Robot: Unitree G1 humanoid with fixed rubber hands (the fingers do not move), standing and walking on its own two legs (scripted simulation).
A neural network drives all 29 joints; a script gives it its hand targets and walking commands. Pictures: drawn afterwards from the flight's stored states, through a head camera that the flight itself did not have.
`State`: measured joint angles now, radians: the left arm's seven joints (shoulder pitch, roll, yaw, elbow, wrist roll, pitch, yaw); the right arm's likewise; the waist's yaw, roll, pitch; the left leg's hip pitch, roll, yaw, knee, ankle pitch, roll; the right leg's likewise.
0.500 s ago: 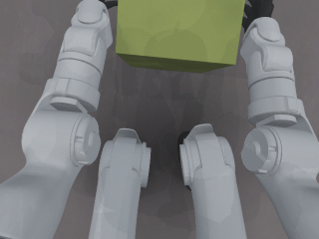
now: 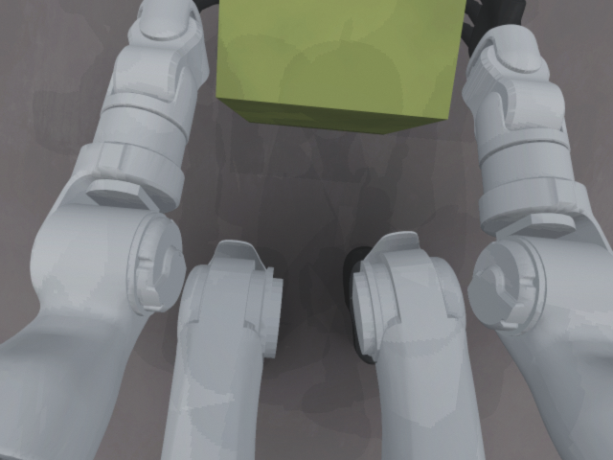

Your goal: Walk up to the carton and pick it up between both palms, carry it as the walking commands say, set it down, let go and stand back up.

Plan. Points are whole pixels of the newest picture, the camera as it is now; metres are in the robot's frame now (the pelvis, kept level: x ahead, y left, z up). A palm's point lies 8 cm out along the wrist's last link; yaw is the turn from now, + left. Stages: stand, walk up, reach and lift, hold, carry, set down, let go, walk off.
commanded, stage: set down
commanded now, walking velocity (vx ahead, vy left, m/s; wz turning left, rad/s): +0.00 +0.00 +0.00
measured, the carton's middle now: (331, 33) +0.55 -0.04 -0.25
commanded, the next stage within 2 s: none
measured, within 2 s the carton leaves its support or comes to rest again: neither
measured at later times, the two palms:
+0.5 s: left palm (177, 1) +0.55 +0.11 -0.17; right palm (494, 32) +0.52 -0.20 -0.17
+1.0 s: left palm out of the picture +0.56 +0.11 -0.17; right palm (495, 27) +0.53 -0.20 -0.17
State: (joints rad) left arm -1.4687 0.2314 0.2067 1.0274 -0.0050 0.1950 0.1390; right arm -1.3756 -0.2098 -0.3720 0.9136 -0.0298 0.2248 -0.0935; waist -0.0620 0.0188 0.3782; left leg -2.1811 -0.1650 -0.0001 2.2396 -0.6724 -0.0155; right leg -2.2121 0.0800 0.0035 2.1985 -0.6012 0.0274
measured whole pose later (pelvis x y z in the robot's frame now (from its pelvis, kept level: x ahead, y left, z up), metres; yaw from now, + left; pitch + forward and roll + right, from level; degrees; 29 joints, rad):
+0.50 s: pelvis -0.01 +0.00 -0.01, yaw +0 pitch +32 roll -1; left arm -1.51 0.25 0.25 1.04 0.03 0.20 0.07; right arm -1.42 -0.23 -0.41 0.94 -0.07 0.22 -0.02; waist -0.07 0.02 0.45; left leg -2.17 -0.15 0.01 2.26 -0.65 0.00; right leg -2.19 0.06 0.00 2.22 -0.59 0.02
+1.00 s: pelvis -0.01 +0.00 +0.00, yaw +0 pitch +31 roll -1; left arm -1.59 0.32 0.14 1.13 -0.06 0.14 0.10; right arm -1.53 -0.29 -0.34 1.10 0.00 0.12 -0.07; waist -0.06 0.01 0.51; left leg -2.15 -0.13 0.01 2.25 -0.64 -0.01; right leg -2.17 0.06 -0.02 2.21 -0.57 0.01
